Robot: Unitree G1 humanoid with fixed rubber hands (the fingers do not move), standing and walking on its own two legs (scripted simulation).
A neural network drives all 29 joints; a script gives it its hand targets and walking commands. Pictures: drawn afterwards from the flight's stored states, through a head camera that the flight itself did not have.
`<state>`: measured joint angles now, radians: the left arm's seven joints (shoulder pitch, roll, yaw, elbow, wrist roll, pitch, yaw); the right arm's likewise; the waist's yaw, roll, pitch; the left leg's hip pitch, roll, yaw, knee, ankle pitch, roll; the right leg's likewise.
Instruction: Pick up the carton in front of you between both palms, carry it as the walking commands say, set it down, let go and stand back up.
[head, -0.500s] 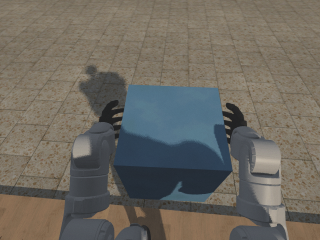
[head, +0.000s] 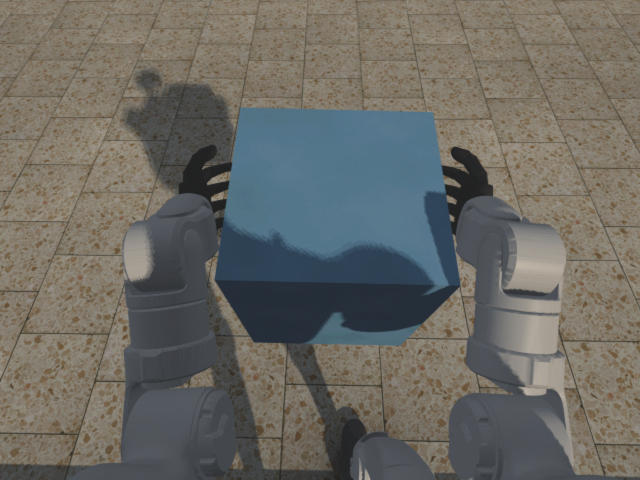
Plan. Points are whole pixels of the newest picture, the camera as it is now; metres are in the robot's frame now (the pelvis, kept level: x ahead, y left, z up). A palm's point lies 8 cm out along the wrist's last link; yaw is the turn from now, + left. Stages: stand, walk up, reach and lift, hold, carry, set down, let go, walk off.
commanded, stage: carry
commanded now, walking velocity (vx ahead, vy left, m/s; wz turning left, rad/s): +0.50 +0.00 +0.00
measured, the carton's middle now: (331, 242) +0.38 -0.01 +0.04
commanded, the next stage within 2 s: none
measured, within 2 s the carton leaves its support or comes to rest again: neither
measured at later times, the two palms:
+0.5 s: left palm (201, 80) +0.70 +0.19 +0.05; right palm (375, 60) +0.74 -0.11 +0.05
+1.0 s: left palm out of the picture +0.95 +0.25 +0.07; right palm out of the picture +1.06 -0.02 +0.07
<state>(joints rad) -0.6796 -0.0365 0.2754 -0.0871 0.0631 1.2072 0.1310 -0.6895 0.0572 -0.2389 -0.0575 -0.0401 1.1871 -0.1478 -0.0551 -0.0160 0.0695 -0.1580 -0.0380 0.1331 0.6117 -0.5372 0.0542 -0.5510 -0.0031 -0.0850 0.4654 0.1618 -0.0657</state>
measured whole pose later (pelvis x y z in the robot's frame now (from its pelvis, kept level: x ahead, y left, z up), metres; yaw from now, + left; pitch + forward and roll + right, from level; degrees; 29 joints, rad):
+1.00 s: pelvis +0.68 -0.01 -0.02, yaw +19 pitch +7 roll +1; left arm -0.57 -0.07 0.24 0.02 0.09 1.20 0.13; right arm -0.62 0.05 -0.23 0.07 -0.07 1.21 -0.13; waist 0.04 -0.01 -0.02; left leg -0.48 -0.04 0.03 1.02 -0.44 0.00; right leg -0.40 -0.01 -0.07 0.44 -0.16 -0.04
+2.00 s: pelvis +1.27 +0.02 -0.02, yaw -14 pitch +5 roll +0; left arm -0.15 -0.13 0.10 -0.36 0.10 1.21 0.10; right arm -0.13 0.13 -0.09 -0.39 -0.11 1.22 -0.08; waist 0.03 0.00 -0.14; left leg -0.57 0.08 0.08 0.54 -0.10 -0.08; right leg -0.07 0.09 0.07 0.34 -0.34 -0.09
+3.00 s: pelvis +1.84 -0.23 -0.04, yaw -17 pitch +1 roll +1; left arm -0.15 -0.13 0.11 -0.40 0.10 1.22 0.10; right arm -0.16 0.13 -0.09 -0.41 -0.11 1.24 -0.09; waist 0.00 0.00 -0.08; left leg -0.49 0.00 0.26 0.52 -0.03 0.09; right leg 0.14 -0.14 -0.39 0.44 -0.50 0.08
